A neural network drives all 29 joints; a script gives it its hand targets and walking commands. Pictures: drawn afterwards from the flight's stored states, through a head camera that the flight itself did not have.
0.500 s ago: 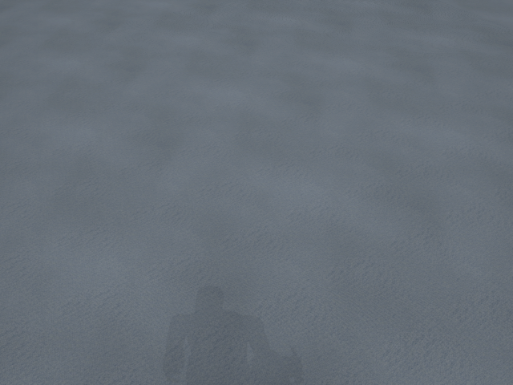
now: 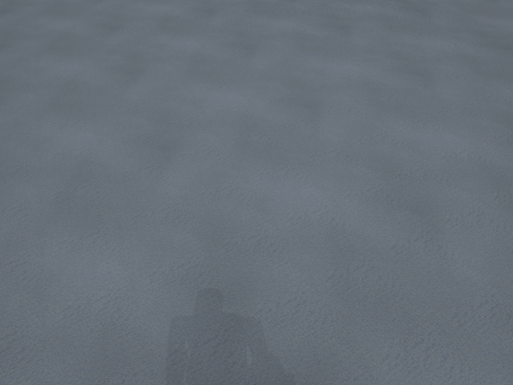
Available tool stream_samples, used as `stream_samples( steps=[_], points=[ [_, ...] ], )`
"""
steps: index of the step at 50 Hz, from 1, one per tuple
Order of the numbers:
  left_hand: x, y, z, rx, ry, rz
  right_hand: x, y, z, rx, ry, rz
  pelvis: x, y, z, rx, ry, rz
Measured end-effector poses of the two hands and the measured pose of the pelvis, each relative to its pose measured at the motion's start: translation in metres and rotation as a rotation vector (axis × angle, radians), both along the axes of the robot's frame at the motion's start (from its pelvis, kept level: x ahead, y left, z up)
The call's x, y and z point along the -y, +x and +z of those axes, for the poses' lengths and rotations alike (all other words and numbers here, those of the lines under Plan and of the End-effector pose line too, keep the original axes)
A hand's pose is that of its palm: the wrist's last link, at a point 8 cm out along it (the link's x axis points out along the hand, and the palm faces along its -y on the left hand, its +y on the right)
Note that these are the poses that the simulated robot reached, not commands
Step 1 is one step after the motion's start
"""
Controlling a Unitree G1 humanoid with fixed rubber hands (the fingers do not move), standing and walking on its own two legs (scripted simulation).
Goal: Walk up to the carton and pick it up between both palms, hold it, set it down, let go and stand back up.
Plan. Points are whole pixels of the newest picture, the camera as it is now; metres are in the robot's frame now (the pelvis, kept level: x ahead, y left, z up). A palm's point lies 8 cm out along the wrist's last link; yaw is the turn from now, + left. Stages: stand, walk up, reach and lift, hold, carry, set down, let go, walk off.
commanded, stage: stand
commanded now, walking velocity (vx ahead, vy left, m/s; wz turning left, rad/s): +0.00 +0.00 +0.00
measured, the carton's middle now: out of the picture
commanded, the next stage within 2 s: none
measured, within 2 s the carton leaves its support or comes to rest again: neither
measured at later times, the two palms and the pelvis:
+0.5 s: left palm out of the picture -0.02 +0.19 -0.15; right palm out of the picture -0.02 -0.20 -0.15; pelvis +0.00 +0.00 +0.00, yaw +0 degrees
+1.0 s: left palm out of the picture -0.02 +0.19 -0.15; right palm out of the picture -0.03 -0.20 -0.15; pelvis +0.00 +0.00 +0.00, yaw +0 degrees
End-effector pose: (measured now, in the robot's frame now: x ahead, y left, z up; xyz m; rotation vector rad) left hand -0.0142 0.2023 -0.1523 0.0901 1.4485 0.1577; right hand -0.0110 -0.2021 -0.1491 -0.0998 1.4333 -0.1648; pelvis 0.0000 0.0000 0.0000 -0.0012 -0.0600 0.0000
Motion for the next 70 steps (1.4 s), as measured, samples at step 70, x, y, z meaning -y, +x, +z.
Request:
stream_samples(
  steps=[70],
  points=[
    [0.013, -0.010, 0.002, -0.038, -0.012, -0.004, -0.005, -0.016, 0.000, -0.053, 0.026, -0.006, 0.006, 0.005, 0.002, -0.003, 0.000, -0.003]
  ],
)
